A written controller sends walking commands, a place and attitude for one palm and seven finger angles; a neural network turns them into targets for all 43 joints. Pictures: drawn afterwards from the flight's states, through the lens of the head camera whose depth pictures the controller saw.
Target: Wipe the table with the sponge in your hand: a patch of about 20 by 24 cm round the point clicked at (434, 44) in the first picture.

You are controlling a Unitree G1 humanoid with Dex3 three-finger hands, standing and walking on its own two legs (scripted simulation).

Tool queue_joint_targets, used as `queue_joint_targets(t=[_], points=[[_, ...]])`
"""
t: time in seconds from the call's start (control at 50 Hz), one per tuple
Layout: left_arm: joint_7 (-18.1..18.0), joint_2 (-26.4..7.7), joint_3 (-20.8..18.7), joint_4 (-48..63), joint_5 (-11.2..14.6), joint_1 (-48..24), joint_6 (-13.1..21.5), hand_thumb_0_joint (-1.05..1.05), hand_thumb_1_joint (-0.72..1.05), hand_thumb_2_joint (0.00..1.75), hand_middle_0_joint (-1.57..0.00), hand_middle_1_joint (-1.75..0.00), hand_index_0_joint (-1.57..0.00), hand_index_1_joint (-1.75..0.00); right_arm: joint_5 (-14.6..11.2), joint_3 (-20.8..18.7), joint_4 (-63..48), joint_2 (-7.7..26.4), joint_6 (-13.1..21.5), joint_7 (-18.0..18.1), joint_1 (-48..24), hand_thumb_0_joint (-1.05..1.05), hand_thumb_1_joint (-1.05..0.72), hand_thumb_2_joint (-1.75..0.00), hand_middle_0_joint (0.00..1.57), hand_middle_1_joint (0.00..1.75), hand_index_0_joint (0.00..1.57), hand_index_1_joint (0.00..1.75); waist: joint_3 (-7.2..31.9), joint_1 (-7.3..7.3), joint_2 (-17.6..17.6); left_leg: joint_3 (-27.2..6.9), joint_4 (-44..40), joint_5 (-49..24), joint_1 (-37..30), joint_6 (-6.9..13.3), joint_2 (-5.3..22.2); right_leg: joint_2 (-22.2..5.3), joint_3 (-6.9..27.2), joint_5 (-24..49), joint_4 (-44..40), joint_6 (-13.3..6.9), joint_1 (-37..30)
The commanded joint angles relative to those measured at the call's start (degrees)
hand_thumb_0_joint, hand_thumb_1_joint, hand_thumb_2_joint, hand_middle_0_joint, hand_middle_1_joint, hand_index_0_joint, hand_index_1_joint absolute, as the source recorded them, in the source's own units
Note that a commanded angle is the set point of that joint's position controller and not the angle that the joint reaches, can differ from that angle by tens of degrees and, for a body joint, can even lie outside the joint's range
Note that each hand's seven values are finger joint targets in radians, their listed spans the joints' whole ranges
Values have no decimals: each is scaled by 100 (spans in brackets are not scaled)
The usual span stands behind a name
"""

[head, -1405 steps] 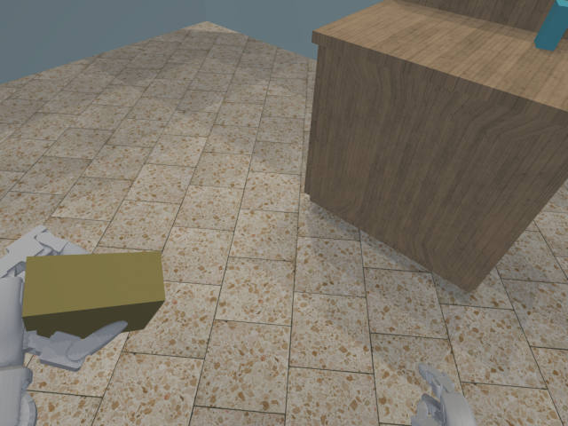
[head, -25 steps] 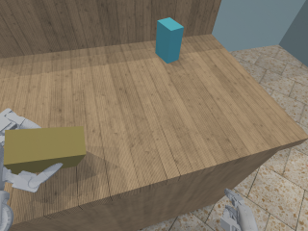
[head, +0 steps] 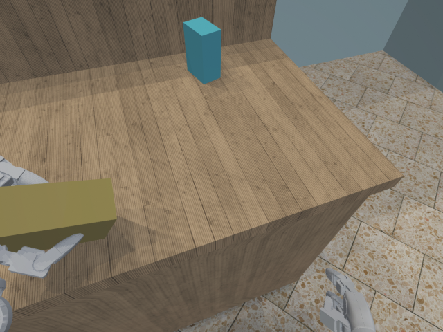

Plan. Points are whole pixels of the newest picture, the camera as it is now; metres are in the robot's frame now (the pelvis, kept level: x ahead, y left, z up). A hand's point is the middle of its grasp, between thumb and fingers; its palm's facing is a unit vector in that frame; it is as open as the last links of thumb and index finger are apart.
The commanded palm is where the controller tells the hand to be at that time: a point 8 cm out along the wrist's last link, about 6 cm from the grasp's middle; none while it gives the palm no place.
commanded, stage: shuffle to correct the standing spot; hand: left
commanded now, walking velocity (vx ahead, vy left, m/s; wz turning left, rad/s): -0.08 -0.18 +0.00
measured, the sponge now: (76, 215) +0.24 +0.22 +0.15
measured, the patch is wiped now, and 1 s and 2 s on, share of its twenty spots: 0.10 0.10 0.10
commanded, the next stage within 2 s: come to a stop and stand still in 0.10 s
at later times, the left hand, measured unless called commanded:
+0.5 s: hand (18, 199) +0.23 +0.27 +0.19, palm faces +0.42 -0.79 -0.45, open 9.9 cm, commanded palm +0.15 +0.28 +0.18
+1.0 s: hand out of the picture +0.23 +0.32 +0.17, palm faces +0.38 -0.87 -0.31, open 9.9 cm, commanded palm +0.17 +0.35 +0.18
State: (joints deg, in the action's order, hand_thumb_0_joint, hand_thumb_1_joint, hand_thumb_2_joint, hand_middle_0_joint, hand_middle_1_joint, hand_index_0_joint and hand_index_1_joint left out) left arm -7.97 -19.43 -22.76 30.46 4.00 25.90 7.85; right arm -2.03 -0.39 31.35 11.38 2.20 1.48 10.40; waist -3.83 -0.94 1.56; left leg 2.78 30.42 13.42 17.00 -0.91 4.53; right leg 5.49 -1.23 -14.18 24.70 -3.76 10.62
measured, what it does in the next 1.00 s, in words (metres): shifts its weight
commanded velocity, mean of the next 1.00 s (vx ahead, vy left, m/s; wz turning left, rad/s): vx -0.01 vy -0.03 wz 0.00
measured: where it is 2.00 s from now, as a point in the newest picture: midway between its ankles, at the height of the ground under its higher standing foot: outside the picture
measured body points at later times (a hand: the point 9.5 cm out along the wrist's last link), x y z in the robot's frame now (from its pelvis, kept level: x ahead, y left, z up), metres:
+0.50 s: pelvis -0.01 +0.00 +0.00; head +0.02 +0.02 +0.45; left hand +0.20 +0.31 +0.21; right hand +0.17 -0.23 -0.08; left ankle +0.03 +0.13 -0.74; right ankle -0.01 -0.08 -0.74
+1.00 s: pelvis +0.00 +0.07 +0.00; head +0.03 +0.10 +0.45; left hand +0.21 +0.36 +0.18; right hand +0.18 -0.13 -0.07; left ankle +0.03 +0.13 -0.74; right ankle -0.01 -0.08 -0.74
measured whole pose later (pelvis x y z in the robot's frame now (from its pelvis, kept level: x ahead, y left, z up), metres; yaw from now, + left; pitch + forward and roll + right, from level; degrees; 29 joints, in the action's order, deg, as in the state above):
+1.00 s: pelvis +0.00 +0.07 +0.00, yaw -1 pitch +0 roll -2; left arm -6.1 -20.4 -20.7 26.8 3.6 21.3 12.5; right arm -0.9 2.1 32.4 9.1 6.9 1.0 11.0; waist -3.3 -1.1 -1.9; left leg 5.7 27.1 12.6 15.0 5.1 -1.7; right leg -0.7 1.7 -13.8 23.5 2.3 9.9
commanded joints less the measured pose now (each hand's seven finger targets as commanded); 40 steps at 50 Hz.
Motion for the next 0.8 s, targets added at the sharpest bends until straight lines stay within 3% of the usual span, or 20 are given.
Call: queue_joint_targets(t=[0.0, 0.06, 0.18, 0.24, 0.28, 0.32, 0.38, 0.4, 0.42, 0.44, 0.46, 0.48, 0.5, 0.52, 0.56, 0.62, 0.66, 0.68, 0.72, 0.78], points=[[29, -912, -277, 962, 82, -22, 248, 0, 10, 130, -120, -160, -120, -160, -4, -266, -849, 639, 294, 111, -495, 0, -90, -90, 20, 30, 20, 30, 863, 113, -50, -583, -148, -621, -760, 315, 475, -1107, 991, 1496, -488, 110, 338], [41, -1021, -359, 1018, 73, -30, 259, 0, 10, 130, -120, -160, -120, -160, -5, -308, -874, 662, 300, 130, -475, 0, -90, -90, 20, 30, 20, 30, 921, 79, -206, -523, -41, -1038, -776, 326, 495, -1112, 972, 1976, -434, 283, 184], [0, -1042, -382, 1061, 91, 187, 239, 0, 10, 130, -120, -160, -120, -160, -44, -312, -861, 655, 304, 124, -514, 0, -90, -90, 20, 30, 20, 30, 960, 79, -125, -466, 29, -1065, -818, 318, 435, -1138, 982, 2145, -430, 368, 134], [-47, -1011, -373, 1053, 62, 114, 249, 0, 10, 130, -120, -160, -120, -160, -33, -283, -867, 668, 291, 128, -509, 0, -90, -90, 20, 30, 20, 30, 867, 59, -107, -410, 64, -383, -653, 315, 273, -1230, 1199, 1544, -722, 460, 172], [-82, -1020, -382, 955, 57, 317, 206, 0, 10, 130, -120, -160, -120, -160, -43, -260, -805, 663, 275, 143, -525, 0, -90, -90, 20, 30, 20, 30, 822, 63, -110, -424, 109, -187, -762, 316, 179, -1292, 1354, 1159, -898, 405, 338], [-91, -1017, -359, 1059, 35, 125, 216, 0, 10, 130, -120, -160, -120, -160, -22, -235, -840, 675, 266, 150, -522, 0, -90, -90, 20, 30, 20, 30, 725, 59, -293, -470, 46, -112, -695, 329, 163, -1303, 1303, 821, -1003, 367, 395], [-93, -1076, -398, 944, 30, 244, 184, 0, 10, 130, -120, -160, -120, -160, -11, -187, -782, 656, 257, 184, -588, 0, -90, -90, 20, 30, 20, 30, 652, 54, -228, -515, -132, -238, -854, 344, 201, -1250, 1253, 794, -1013, 329, 503], [90, -5358, -3458, 1876, -644, -5510, 813, 0, 10, 130, -120, -160, -120, -160, 234, -455, -477, 800, 733, 237, 174, 0, -90, -90, 20, 30, 20, 30, -237, -108, -1409, 474, 80, -355, -240, 126, -185, -846, 890, 2853, -1522, 1208, 1054], [337, -2393, -1535, -1112, -283, -2719, 667, 0, 10, 130, -120, -160, -120, -160, 189, -259, -416, 467, 717, 242, -197, 0, -90, -90, 20, 30, 20, 30, 1045, -97, -775, -55, -246, -1067, -411, 285, -557, -1192, 1047, 2748, -507, 476, 73], [266, -1911, -1297, -1065, -66, -1076, 692, 0, 10, 130, -120, -160, -120, -160, 91, -428, -651, 663, 738, 180, -119, 0, -90, -90, 20, 30, 20, 30, 813, -317, -461, -59, -125, -1224, -610, 169, -146, -1196, 1457, 3124, -596, 574, 99], [349, -1270, -705, -1146, 6, -697, 643, 0, 10, 130, -120, -160, -120, -160, 69, -445, -622, 796, 736, 136, 33, 0, -90, -90, 20, 30, 20, 30, 1100, -212, -174, -60, -371, -1156, -652, 193, -139, -1167, 1274, 3009, -306, 503, -360], [409, -743, -147, -1095, 94, -302, 649, 0, 10, 130, -120, -160, -120, -160, -12, -386, -608, 757, 771, 57, -194, 0, -90, -90, 20, 30, 20, 30, 1386, -216, 731, -28, -478, -1265, -1113, 292, 13, -1076, 1023, 2325, 12, 490, -132], [372, -987, -238, -281, 60, -562, 690, 0, 10, 130, -120, -160, -120, -160, -10, -409, -705, 860, 760, -33, -97, 0, -90, -90, 20, 30, 20, 30, 1476, -171, 763, -113, -470, -1319, -1111, 315, 146, -1004, 935, 1768, 70, 523, -9], [347, -934, -105, 71, 49, -478, 714, 0, 10, 130, -120, -160, -120, -160, -12, -352, -749, 792, 784, -101, -221, 0, -90, -90, 20, 30, 20, 30, 1455, -183, 680, -214, -489, -1197, -998, 364, 209, -962, 864, 1373, 53, 551, 4], [314, -965, -12, 698, -16, -376, 762, 0, 10, 130, -120, -160, -120, -160, 15, -280, -853, 727, 865, -169, -375, 0, -90, -90, 20, 30, 20, 30, 1276, -190, 0, -326, -627, -625, -710, 396, 216, -891, 826, 802, -118, 536, -3], [171, -1128, -217, 1058, -97, -419, 751, 0, 10, 130, -120, -160, -120, -160, 43, -264, -898, 738, 949, -107, -490, 0, -90, -90, 20, 30, 20, 30, 1081, -108, -538, -468, -770, 39, -644, 353, 181, -808, 665, 199, -307, 345, 186], [132, -1041, -274, 636, -124, -393, 723, 0, 10, 130, -120, -160, -120, -160, 68, -259, -832, 761, 950, -40, -408, 0, -90, -90, 20, 30, 20, 30, 783, -57, -478, -538, -914, 303, -638, 304, 143, -767, 715, -102, -461, 295, 482], [81, -1188, -484, 432, -134, -241, 685, 0, 10, 130, -120, -160, -120, -160, 66, -228, -776, 760, 928, -9, -519, 0, -90, -90, 20, 30, 20, 30, 709, -87, -221, -529, -1067, 468, -686, 281, 199, -680, 618, -199, -419, 313, 589], [81, -1046, -404, 288, -166, -569, 690, 0, 10, 130, -120, -160, -120, -160, 73, -205, -775, 757, 869, 64, -384, 0, -90, -90, 20, 30, 20, 30, 423, -20, 129, -796, -1444, 1103, -241, 322, 313, -636, 467, -282, -217, 314, 450], [54, -1235, -582, 299, -211, -897, 721, 0, 10, 130, -120, -160, -120, -160, 76, -134, -715, 702, 843, 96, -453, 0, -90, -90, 20, 30, 20, 30, 440, -44, 622, -849, -1728, 1356, -64, 330, 460, -572, 267, -86, 121, 347, 138]])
